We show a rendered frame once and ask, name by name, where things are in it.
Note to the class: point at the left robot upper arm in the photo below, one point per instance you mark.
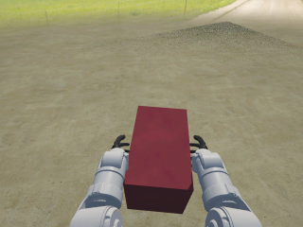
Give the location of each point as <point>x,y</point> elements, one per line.
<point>102,216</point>

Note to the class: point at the right robot hand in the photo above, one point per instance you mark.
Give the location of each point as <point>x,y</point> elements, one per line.
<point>199,145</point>

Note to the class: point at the right robot upper arm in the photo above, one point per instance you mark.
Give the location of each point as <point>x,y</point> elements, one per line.
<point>221,216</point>

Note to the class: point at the robot right forearm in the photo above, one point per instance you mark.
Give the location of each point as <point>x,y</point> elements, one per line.
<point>215,182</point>

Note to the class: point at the carton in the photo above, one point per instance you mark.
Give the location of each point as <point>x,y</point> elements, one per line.
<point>159,176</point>

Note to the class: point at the robot left forearm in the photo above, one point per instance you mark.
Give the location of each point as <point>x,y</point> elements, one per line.
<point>106,189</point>

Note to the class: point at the left robot hand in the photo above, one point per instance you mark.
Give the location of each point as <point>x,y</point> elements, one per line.
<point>117,143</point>

